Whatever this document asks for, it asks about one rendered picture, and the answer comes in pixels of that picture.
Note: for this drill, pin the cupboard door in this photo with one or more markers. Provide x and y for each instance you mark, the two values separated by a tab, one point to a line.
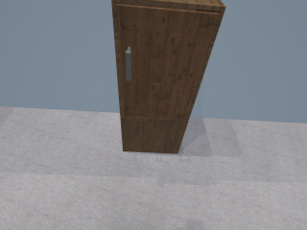
168	48

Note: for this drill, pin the handle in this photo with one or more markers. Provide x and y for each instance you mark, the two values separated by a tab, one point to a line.
128	64

